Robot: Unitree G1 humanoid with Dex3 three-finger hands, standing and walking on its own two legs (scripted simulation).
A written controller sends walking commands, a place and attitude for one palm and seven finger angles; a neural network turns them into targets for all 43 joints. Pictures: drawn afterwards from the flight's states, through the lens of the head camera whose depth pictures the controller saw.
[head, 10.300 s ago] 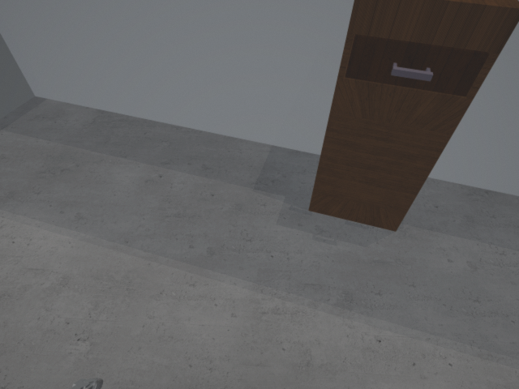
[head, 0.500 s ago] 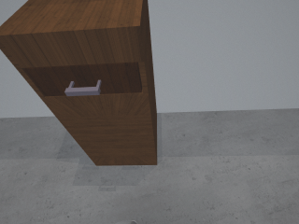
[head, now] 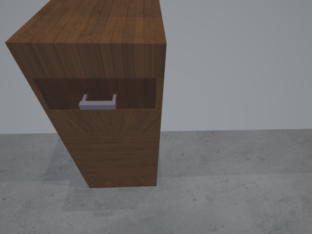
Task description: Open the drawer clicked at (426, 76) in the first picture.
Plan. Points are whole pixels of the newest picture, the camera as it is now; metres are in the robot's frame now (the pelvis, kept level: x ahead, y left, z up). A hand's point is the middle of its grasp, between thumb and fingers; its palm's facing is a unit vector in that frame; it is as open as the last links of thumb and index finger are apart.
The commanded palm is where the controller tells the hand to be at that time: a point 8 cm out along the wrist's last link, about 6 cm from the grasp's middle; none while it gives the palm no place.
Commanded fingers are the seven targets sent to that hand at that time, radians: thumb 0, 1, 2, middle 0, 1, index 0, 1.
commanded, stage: come to a stop and stand still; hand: left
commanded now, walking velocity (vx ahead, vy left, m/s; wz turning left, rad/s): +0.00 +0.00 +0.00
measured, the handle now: (99, 101) +0.51 +0.23 +0.04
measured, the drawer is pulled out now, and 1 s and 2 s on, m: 0.00 0.00 0.00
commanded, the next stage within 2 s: look again from close up in 0.32 s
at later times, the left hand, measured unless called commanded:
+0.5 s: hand out of the picture +0.02 +0.18 -0.17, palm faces -0.02 -0.98 -0.20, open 7.3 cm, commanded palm none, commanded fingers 0.00 0.90 0.90 -0.20 -0.30 -0.20 -0.30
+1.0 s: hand out of the picture -0.01 +0.13 -0.17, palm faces +0.01 -0.99 -0.16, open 7.4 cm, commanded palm none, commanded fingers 0.00 0.90 0.90 -0.20 -0.30 -0.20 -0.30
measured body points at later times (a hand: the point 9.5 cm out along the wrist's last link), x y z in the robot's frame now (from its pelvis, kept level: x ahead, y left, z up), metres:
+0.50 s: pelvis +0.00 +0.01 +0.01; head +0.02 +0.00 +0.45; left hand +0.02 +0.23 -0.15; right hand -0.01 -0.21 -0.16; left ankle -0.03 +0.08 -0.73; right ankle -0.03 -0.14 -0.73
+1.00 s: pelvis +0.00 -0.03 +0.01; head +0.01 -0.02 +0.46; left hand -0.01 +0.18 -0.16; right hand +0.01 -0.25 -0.15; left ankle -0.03 +0.08 -0.73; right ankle -0.03 -0.14 -0.73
